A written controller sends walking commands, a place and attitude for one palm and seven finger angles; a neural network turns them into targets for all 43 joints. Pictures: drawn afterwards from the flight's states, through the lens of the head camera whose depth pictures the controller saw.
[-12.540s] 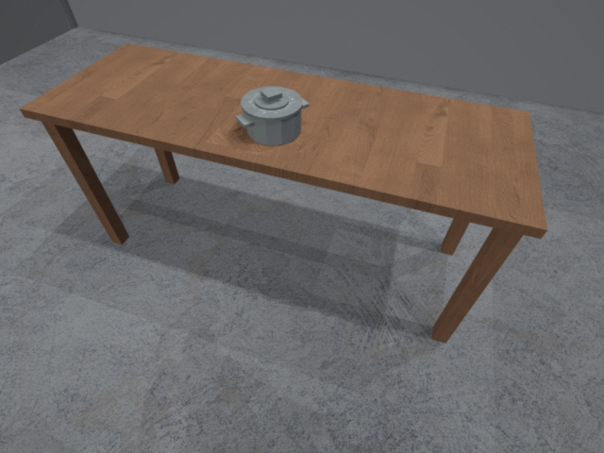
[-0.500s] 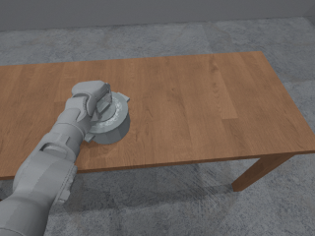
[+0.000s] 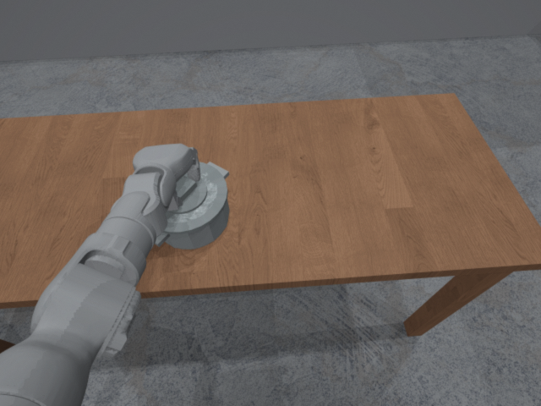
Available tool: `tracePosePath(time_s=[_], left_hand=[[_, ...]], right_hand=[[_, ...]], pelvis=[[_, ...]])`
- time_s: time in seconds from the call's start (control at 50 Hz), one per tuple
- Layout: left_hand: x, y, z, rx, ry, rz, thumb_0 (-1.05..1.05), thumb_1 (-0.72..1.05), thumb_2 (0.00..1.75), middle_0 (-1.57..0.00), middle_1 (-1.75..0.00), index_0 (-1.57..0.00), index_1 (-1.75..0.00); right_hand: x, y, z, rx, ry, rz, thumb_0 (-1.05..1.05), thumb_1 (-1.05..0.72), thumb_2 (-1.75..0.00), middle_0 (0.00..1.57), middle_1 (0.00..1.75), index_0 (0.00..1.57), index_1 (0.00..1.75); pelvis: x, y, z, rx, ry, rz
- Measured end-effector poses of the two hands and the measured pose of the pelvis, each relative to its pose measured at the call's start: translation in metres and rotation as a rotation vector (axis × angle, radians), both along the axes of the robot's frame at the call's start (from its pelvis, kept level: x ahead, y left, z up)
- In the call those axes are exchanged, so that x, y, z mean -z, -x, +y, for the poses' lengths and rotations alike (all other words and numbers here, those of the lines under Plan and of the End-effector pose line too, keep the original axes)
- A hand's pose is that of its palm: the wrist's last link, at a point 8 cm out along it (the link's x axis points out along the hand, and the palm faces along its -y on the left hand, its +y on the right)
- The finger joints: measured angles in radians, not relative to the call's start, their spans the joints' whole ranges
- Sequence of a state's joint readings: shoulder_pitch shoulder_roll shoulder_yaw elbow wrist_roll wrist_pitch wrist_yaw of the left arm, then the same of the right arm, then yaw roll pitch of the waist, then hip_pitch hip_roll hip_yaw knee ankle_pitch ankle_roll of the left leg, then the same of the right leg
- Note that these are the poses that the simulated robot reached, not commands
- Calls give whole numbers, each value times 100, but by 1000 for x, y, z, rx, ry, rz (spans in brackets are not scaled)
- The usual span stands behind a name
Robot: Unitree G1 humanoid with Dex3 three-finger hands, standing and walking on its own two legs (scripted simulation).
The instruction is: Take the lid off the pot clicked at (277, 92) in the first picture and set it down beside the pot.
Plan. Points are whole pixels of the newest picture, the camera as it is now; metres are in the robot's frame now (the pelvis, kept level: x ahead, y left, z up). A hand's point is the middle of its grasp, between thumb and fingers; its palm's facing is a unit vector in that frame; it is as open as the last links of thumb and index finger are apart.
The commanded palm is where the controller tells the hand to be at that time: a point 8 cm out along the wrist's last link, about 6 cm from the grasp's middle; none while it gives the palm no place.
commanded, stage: close the fingers and squeeze the knob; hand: left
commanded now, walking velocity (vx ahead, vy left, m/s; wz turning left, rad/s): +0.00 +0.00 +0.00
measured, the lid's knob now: (180, 187) +0.49 +0.14 +0.00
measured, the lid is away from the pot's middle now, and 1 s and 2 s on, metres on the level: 0.01 0.00 0.00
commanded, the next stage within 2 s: lift the lid straight up in 0.32 s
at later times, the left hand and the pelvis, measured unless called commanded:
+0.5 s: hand (171, 189) +0.46 +0.14 +0.03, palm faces -0.40 -0.05 -0.92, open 7.9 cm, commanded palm +0.47 +0.15 +0.09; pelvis +0.00 +0.00 +0.00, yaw +0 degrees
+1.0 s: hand (162, 173) +0.47 +0.15 +0.07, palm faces -0.36 -0.05 -0.93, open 4.9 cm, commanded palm +0.47 +0.15 +0.13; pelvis +0.00 +0.00 +0.00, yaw +0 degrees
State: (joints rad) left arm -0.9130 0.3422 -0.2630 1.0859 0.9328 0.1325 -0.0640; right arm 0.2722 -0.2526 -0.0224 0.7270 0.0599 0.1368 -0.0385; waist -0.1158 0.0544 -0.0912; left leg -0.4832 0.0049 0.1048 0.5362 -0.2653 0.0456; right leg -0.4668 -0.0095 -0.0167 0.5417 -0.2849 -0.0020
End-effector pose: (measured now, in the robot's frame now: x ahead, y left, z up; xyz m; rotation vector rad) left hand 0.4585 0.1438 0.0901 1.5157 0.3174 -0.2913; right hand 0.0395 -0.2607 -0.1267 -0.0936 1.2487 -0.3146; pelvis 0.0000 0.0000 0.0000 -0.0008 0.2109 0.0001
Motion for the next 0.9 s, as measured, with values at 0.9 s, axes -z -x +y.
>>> tracePosePath(time_s=[0.9], left_hand=[[-38, -10, 4, -12, 16, -69, 0, 54, 85, -83, -111, -68, -103]], right_hand=[[-2, 14, 4, 16, 12, -9, 1, -90, -90, 20, 30, 20, 30]], pelvis=[[-3, 0, 4, 3, 2, -19]])
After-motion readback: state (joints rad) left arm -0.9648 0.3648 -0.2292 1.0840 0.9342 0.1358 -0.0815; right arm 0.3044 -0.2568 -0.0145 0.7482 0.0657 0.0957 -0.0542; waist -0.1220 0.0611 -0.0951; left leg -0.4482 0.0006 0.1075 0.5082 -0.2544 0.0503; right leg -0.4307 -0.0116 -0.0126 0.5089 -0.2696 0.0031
